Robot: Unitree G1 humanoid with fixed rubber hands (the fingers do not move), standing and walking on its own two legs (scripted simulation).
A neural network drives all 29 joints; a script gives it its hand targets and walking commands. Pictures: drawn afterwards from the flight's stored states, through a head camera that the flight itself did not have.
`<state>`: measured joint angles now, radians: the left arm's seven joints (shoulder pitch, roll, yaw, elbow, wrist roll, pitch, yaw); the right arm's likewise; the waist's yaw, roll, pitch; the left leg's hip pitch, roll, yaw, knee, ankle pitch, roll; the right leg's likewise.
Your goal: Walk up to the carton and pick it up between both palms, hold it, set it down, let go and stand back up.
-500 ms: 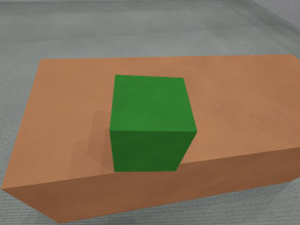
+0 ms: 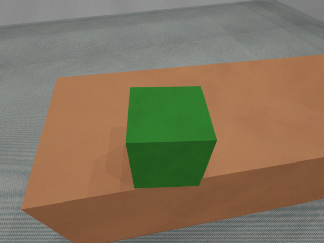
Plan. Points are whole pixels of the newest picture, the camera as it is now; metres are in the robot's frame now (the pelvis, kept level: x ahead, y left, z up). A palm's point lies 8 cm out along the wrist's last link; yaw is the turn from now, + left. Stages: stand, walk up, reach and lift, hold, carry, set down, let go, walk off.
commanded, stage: walk up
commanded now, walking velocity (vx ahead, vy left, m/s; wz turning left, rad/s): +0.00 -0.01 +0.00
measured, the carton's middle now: (166, 139) +0.41 -0.02 -0.02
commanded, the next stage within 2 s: none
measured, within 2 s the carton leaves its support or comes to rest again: neither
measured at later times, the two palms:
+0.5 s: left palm out of the picture -0.06 +0.19 -0.15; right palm out of the picture -0.06 -0.18 -0.15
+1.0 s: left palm out of the picture -0.04 +0.19 -0.16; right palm out of the picture -0.06 -0.18 -0.15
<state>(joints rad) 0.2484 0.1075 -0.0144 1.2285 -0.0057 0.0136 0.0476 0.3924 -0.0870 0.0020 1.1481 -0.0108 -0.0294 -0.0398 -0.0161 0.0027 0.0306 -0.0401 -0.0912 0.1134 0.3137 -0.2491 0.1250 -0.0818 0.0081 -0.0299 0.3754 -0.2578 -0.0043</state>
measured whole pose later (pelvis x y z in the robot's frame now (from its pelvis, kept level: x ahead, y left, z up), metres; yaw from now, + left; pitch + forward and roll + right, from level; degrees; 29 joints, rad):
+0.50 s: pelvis +0.00 +0.01 +0.00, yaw +1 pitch -1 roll -1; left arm 0.33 0.07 -0.02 1.25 -0.01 0.00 0.05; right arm 0.38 -0.07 0.00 1.17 -0.01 -0.03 -0.05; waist 0.00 0.00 0.02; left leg -0.06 -0.12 0.11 0.30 -0.24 0.14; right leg -0.12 -0.02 -0.03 0.40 -0.27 0.02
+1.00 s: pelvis +0.01 +0.01 +0.00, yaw +1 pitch +0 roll +0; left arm 0.33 0.06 -0.03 1.24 -0.01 0.00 0.06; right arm 0.40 -0.08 -0.01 1.20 -0.01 -0.03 -0.05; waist -0.01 0.00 0.02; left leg -0.05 -0.12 0.10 0.31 -0.26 0.15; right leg -0.11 -0.03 -0.03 0.42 -0.30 0.02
